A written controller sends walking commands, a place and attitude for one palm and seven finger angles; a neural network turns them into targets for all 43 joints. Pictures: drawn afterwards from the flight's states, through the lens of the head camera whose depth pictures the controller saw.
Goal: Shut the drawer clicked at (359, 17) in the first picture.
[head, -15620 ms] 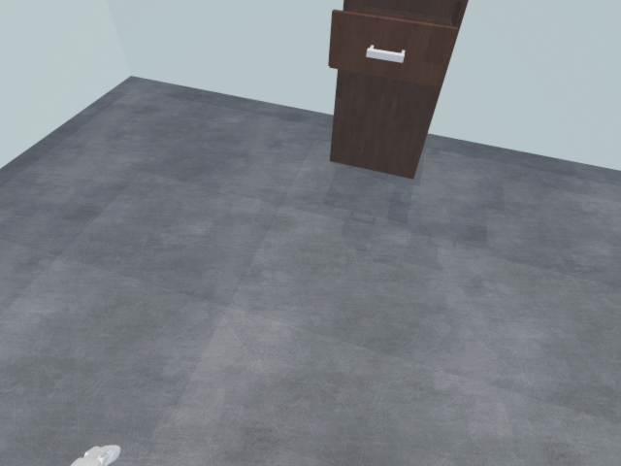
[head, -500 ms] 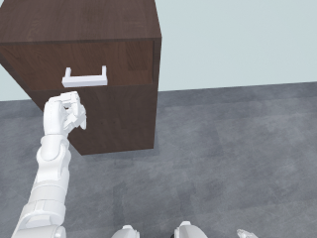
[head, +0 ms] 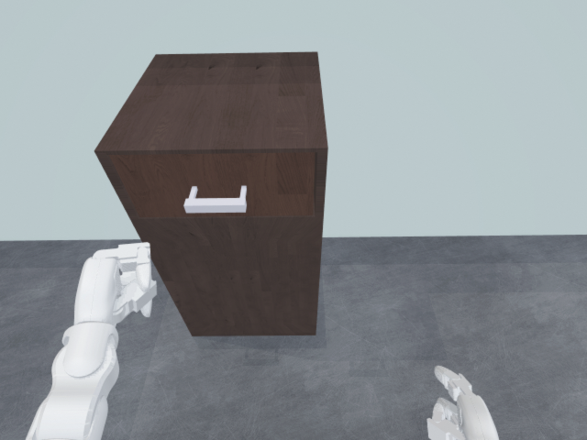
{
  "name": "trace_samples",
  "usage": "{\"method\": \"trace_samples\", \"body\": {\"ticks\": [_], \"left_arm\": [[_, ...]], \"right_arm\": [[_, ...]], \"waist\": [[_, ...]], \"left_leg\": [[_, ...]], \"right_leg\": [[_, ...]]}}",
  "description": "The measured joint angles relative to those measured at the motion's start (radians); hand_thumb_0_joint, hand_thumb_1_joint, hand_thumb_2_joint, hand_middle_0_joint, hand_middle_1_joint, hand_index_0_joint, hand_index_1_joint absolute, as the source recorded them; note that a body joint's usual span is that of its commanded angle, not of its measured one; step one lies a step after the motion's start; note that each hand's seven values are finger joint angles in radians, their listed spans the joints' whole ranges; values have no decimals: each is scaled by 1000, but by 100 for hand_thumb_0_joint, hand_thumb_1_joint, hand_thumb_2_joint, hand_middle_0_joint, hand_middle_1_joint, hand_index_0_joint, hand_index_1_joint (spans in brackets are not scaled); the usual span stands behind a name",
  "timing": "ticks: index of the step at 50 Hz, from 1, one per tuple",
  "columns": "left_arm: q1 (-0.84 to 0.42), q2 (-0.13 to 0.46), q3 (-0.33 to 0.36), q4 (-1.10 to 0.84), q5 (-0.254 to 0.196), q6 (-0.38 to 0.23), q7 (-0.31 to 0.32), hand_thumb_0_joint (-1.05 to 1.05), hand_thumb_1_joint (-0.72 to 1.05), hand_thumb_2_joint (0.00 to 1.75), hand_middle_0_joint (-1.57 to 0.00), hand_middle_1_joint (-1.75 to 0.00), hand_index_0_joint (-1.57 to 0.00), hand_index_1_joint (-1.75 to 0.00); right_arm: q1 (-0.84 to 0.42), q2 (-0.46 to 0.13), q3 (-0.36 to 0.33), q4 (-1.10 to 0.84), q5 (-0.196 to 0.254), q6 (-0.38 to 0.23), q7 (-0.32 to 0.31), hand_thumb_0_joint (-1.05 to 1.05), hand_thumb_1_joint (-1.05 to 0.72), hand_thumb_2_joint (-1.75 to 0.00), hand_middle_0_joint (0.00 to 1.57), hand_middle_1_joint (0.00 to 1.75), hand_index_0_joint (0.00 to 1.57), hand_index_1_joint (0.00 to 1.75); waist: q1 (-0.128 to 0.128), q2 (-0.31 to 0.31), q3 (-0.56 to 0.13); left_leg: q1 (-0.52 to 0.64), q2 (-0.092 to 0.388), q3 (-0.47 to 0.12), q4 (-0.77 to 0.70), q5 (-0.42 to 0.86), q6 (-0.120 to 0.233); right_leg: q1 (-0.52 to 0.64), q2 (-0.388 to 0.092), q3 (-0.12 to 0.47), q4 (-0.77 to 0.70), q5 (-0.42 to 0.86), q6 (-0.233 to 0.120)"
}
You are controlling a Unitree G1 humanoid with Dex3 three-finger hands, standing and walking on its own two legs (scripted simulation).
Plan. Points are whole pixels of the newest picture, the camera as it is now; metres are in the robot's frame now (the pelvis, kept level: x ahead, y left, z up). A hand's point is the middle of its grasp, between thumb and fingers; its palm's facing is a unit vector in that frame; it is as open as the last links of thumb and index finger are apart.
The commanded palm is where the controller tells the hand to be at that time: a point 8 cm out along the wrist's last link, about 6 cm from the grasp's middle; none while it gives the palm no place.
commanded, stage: draw the hand back to the body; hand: left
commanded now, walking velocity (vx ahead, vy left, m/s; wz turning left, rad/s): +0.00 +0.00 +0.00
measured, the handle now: (217, 198) +0.57 +0.20 -0.03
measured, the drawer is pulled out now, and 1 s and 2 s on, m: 0.00 0.00 0.00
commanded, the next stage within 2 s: step back with the hand held close in 0.64 s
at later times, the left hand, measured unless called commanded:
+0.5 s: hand (59, 330) +0.18 +0.23 +0.18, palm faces +0.41 -0.82 -0.41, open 3.2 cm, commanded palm +0.13 +0.27 +0.19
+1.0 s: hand (54, 334) +0.18 +0.24 +0.16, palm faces +0.34 -0.82 -0.46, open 3.2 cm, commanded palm +0.12 +0.28 +0.19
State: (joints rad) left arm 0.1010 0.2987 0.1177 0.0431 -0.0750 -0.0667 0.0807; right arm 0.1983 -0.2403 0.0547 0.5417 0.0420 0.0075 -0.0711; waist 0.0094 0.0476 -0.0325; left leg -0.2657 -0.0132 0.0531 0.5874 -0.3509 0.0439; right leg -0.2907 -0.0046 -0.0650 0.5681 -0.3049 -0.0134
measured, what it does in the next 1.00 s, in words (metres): stands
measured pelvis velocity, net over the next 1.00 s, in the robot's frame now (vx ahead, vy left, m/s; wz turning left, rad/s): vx -0.01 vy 0.00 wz -0.01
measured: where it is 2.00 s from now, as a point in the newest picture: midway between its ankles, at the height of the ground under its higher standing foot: outside the picture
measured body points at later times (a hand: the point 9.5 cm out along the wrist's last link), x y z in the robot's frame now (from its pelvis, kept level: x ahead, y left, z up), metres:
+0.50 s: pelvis +0.01 -0.01 +0.01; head -0.02 -0.04 +0.46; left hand +0.15 +0.27 +0.20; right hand +0.20 -0.23 -0.07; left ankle -0.03 +0.09 -0.73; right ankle +0.00 -0.11 -0.73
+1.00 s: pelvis -0.01 +0.00 +0.01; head +0.00 -0.01 +0.46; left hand +0.16 +0.28 +0.19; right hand +0.16 -0.24 -0.08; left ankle -0.03 +0.09 -0.73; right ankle +0.00 -0.11 -0.73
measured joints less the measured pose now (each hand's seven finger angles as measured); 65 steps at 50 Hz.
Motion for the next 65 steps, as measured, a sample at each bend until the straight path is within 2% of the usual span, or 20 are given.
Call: {"method": "trace_samples", "body": {"ticks": [10,24,28,33,39,41,45,51,57,65], "left_arm": [[182,-3,37,-216,7,18,15,1,89,90,-140,-160,-140,-160],[436,39,161,-500,1,-22,22,1,89,90,-141,-160,-140,-159],[459,38,182,-514,2,-43,25,1,89,90,-141,-160,-140,-159],[433,16,168,-477,6,-45,28,1,89,90,-141,-160,-140,-159],[432,17,155,-486,12,-45,31,1,89,90,-141,-160,-140,-159],[423,31,182,-492,15,-70,25,1,89,90,-141,-160,-140,-159],[430,47,250,-492,21,-130,30,1,89,90,-141,-160,-140,-159],[498,46,221,-519,33,-135,27,1,89,90,-141,-160,-140,-159],[538,91,236,-574,37,-133,36,1,89,90,-141,-160,-140,-159],[516,97,271,-611,51,-147,47,1,89,90,-141,-160,-140,-159]], "right_arm": [[-12,-2,0,29,-23,-44,11,1,-91,-90,20,30,20,30],[20,3,-27,61,-31,-103,24,1,-91,-90,20,30,20,30],[19,5,-35,71,-29,-114,19,1,-91,-90,20,30,20,30],[14,6,-35,79,-30,-123,10,1,-91,-90,20,30,20,30],[21,10,-33,80,-33,-147,8,1,-91,-90,20,30,20,30],[24,10,-31,66,-34,-140,11,1,-91,-90,20,30,20,30],[3,10,-37,56,-42,-104,27,1,-91,-90,20,30,20,30],[-9,-4,-66,42,-43,-54,25,1,-91,-90,20,30,20,30],[0,3,-79,29,-40,-33,11,1,-91,-90,20,30,20,29],[-2,27,-68,7,-46,-63,11,1,-91,-90,20,30,20,29]], "waist": [[31,19,36],[49,39,29],[53,44,30],[55,39,42],[49,29,46],[42,29,47],[14,23,47],[-13,5,62],[-12,-26,73],[-3,-48,76]], "left_leg": [[158,0,-8,-139,56,-8],[196,10,-13,-150,55,-17],[193,12,-15,-139,52,-18],[185,13,-17,-132,57,-18],[188,13,-12,-133,59,-18],[176,15,-14,-128,59,-16],[130,19,-10,-124,68,-12],[81,-1,9,-139,93,5],[38,-17,19,-115,98,20],[-16,-38,28,-60,100,36]], "right_leg": [[158,7,-6,-134,50,-5],[201,18,-11,-154,52,-13],[201,20,-13,-149,52,-14],[195,20,-15,-145,57,-15],[194,20,-10,-144,60,-15],[189,22,-12,-149,64,-14],[152,26,-9,-171,90,-11],[87,6,10,-159,107,8],[35,-12,19,-119,107,21],[-32,-28,54,-26,95,35]]}}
